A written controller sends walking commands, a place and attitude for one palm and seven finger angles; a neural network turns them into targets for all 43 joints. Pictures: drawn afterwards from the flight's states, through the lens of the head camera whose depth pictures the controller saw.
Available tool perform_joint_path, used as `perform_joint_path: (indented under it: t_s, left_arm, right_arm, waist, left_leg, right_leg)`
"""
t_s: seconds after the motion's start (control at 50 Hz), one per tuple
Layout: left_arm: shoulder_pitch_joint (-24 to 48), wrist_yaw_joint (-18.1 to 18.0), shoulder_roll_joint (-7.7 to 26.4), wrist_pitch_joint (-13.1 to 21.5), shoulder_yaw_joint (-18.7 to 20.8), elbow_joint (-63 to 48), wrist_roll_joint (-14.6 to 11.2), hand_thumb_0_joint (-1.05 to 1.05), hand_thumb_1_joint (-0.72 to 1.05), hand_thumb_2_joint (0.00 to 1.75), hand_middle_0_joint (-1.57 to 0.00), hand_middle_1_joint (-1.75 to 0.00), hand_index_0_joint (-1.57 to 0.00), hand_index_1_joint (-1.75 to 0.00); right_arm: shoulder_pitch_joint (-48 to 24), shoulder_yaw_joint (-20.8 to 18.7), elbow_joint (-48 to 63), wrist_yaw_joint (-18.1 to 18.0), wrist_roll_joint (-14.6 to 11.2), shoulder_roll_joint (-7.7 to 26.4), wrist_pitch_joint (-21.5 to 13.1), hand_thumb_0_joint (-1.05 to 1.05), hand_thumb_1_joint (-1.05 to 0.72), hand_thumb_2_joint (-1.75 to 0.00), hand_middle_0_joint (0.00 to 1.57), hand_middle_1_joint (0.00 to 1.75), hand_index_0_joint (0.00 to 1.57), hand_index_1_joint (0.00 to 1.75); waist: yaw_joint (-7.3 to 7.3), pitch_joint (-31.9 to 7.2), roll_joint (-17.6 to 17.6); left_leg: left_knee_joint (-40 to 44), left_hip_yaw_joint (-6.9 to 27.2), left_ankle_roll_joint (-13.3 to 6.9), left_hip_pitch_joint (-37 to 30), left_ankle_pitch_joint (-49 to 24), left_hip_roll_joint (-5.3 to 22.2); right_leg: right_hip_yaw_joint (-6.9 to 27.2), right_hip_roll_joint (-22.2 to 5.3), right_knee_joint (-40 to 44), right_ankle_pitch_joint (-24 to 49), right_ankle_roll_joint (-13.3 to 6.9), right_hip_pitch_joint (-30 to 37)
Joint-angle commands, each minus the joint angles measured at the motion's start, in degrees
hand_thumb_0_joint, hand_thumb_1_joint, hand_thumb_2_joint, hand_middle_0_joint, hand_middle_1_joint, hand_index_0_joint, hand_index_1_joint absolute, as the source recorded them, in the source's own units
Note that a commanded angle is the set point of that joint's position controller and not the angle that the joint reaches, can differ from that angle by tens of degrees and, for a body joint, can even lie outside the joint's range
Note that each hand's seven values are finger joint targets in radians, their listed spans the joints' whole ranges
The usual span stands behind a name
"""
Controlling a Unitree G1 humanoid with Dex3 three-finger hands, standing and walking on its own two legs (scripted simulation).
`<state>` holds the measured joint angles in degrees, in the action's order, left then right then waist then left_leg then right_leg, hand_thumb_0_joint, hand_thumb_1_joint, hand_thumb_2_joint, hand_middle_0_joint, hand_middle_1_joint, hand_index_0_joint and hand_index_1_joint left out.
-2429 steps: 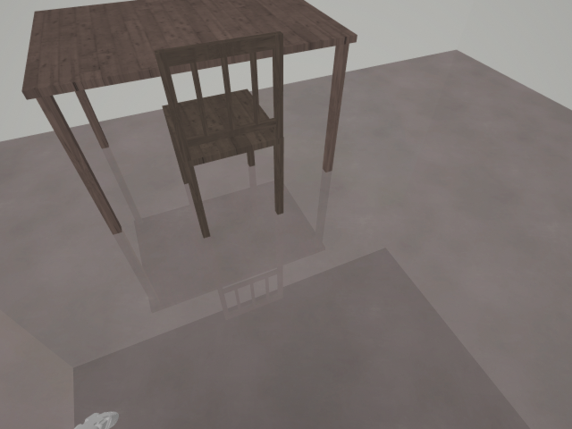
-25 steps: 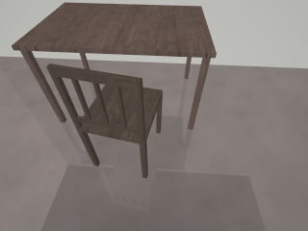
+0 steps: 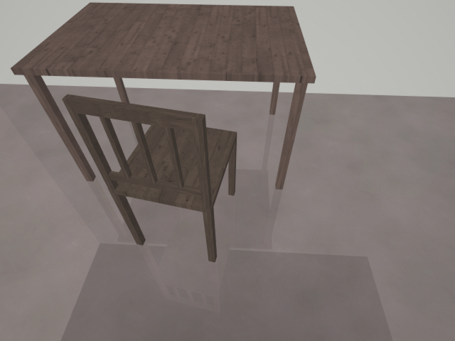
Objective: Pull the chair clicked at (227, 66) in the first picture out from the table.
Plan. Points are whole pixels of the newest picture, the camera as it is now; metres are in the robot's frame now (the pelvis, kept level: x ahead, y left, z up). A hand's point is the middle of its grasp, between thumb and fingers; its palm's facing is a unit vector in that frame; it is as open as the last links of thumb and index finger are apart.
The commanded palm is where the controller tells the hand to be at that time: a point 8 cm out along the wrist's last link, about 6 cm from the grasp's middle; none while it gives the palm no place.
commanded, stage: look to check the result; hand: left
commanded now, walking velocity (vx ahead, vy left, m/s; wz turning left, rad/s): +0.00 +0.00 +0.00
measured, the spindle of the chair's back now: (145, 153) +0.64 +0.29 -0.12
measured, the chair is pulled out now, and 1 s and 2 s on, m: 0.24 0.24 0.24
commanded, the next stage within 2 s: take the last steps up to it in 0.44 s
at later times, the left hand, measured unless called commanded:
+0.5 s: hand out of the picture -0.03 +0.15 -0.17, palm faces +0.06 -0.99 -0.16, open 7.4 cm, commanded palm none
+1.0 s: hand out of the picture +0.04 +0.16 -0.18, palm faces +0.02 -0.99 -0.15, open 7.4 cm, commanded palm none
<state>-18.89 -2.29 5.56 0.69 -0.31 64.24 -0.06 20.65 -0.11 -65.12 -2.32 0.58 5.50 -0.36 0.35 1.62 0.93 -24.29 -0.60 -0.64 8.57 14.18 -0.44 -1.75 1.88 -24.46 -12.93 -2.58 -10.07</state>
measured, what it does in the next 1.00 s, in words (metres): shifts its weight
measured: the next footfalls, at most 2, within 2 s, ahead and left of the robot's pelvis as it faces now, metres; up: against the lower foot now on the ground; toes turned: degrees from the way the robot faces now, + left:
right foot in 1.12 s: +0.22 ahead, -0.11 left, +0.00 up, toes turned -1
left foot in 1.34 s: +0.25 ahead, +0.15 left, +0.00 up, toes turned -7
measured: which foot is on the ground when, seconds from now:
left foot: down 0.00-1.00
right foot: down 0.00-0.90, up 0.92-1.00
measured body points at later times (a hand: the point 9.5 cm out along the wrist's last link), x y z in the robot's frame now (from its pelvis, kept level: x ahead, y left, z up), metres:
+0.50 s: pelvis +0.00 +0.00 +0.00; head +0.01 -0.01 +0.45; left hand -0.03 +0.20 -0.16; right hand -0.04 -0.20 -0.17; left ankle -0.01 +0.11 -0.74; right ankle +0.00 -0.09 -0.74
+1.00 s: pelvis +0.06 +0.00 -0.01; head +0.07 +0.00 +0.44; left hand +0.04 +0.22 -0.17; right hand -0.03 -0.20 -0.16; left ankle -0.01 +0.11 -0.74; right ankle +0.03 -0.09 -0.71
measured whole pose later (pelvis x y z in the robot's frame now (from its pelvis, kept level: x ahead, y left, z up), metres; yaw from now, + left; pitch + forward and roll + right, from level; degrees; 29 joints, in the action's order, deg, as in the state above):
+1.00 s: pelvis +0.06 +0.00 -0.01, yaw -1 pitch +0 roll +0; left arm -20.5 -0.1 6.7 -0.3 2.5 62.3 1.0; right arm 26.6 -1.8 -64.2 -2.4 1.9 6.1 -3.5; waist 2.2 1.5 -0.3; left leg -28.5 -2.3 -1.7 6.6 21.8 -0.4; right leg -2.9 0.5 -50.3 -27.0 -4.2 -21.1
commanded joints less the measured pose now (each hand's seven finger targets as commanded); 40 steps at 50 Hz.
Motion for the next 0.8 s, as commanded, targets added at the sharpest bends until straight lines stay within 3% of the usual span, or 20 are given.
perform_joint_path:
  t_s: [0.0,0.14,0.28,0.56,0.62,0.66,0.72,0.78]
  left_arm:
    - [-5.52,-0.22,4.63,0.53,1.20,-1.02,0.27,0.00,0.90,0.90,-0.20,-0.30,-0.20,-0.30]
    - [-5.44,-0.22,4.49,0.49,1.15,-0.97,0.30,0.00,0.90,0.90,-0.20,-0.30,-0.20,-0.30]
    - [-5.46,-0.16,4.58,0.58,1.33,-1.14,0.25,0.00,0.90,0.90,-0.20,-0.30,-0.20,-0.30]
    - [-5.56,-0.18,4.53,0.53,1.26,-0.86,0.27,0.00,0.90,0.90,-0.20,-0.30,-0.20,-0.30]
    - [-5.59,0.11,5.56,0.09,2.04,-1.22,0.81,0.00,0.90,0.90,-0.20,-0.30,-0.20,-0.30]
    - [-6.18,0.44,6.43,-0.14,2.81,-1.97,1.05,0.00,0.90,0.90,-0.20,-0.30,-0.20,-0.30]
    - [-7.35,0.55,7.27,-0.09,3.75,-2.67,1.16,0.00,0.90,0.90,-0.20,-0.30,-0.20,-0.30]
    - [-6.43,0.81,7.25,0.39,4.37,-3.81,1.10,0.00,0.90,0.90,-0.20,-0.30,-0.20,-0.30]
  right_arm:
    - [5.28,-0.79,0.74,-0.55,0.04,3.94,-0.73,0.00,-0.90,-0.90,0.20,0.30,0.20,0.30]
    - [5.42,-0.75,0.48,-0.51,0.16,3.66,-0.42,0.00,-0.90,-0.90,0.20,0.30,0.20,0.30]
    - [5.04,-0.77,0.58,-0.61,0.14,3.84,-0.73,0.00,-0.90,-0.90,0.20,0.30,0.20,0.30]
    - [4.81,-0.74,0.38,-0.61,0.12,3.85,-0.58,0.00,-0.90,-0.90,0.20,0.30,0.20,0.30]
    - [6.05,-1.35,0.21,-0.19,0.61,4.45,0.09,0.00,-0.90,-0.90,0.20,0.30,0.20,0.30]
    - [5.86,-1.64,0.86,0.15,0.90,4.54,0.25,0.00,-0.90,-0.90,0.20,0.30,0.20,0.30]
    - [5.83,-1.80,1.89,0.57,1.07,3.51,0.08,0.00,-0.90,-0.90,0.20,0.30,0.20,0.30]
    - [7.09,-1.82,1.74,0.59,1.01,2.86,-0.77,0.00,-0.90,-0.90,0.20,0.30,0.20,0.30]
  waist:
    - [-0.19,3.68,-0.90]
    - [-0.03,6.16,-0.99]
    - [0.00,3.71,-0.67]
    - [-0.06,5.27,-0.96]
    - [-0.08,6.08,-2.62]
    - [-0.50,7.26,-3.90]
    - [-0.72,9.12,-8.01]
    - [0.48,8.44,-5.74]
  left_leg:
    - [4.20,4.49,-2.23,2.20,-6.96,5.01]
    - [4.57,4.27,-2.06,3.30,-4.70,4.81]
    - [4.51,4.45,-2.10,1.99,-6.44,5.10]
    - [4.68,4.47,-2.02,2.41,-5.61,5.02]
    - [3.21,3.17,-2.50,4.81,7.72,3.62]
    - [1.35,2.17,-2.75,7.83,11.92,2.45]
    - [-5.84,-1.18,-2.56,11.26,10.93,0.78]
    - [-7.78,-1.80,-2.65,8.09,7.77,1.53]
  right_leg:
    - [6.11,-6.43,5.23,3.76,-1.07,-2.17]
    - [6.49,-6.37,6.18,1.08,-1.02,-3.41]
    - [6.41,-6.25,5.43,3.18,-1.07,-2.25]
    - [6.50,-6.24,5.87,1.99,-1.06,-3.25]
    - [8.04,-6.10,6.73,-13.88,-1.91,-4.51]
    - [10.19,-6.71,8.21,-21.82,-2.84,-5.31]
    - [14.70,-9.99,11.30,-29.05,-5.38,-6.54]
    - [16.26,-11.68,10.48,-27.99,-7.29,-9.46]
